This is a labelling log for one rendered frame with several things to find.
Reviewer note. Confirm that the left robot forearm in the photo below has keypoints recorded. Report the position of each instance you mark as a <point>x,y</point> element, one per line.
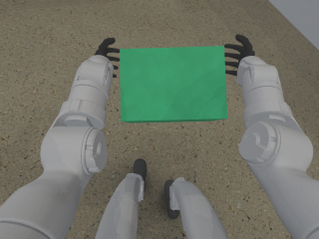
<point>86,104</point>

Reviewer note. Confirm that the right robot upper arm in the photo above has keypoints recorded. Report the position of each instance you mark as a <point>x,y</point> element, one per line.
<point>279,156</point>

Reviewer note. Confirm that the left robot upper arm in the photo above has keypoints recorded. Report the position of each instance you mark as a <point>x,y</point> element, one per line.
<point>46,207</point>

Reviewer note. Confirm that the left robot foot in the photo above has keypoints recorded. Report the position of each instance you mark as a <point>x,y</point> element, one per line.
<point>140,168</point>

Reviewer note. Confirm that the right robot hand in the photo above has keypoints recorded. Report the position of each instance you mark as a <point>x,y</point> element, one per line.
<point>245,51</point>

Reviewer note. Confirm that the right robot forearm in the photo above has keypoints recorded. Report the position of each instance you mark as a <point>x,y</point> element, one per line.
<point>262,94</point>

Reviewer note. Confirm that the right robot thigh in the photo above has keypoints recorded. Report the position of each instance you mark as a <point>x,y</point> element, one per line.
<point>198,217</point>

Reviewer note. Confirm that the left robot hand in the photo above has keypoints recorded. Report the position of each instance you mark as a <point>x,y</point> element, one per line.
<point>104,50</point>

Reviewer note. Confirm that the carton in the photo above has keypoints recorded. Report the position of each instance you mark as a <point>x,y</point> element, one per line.
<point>173,84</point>

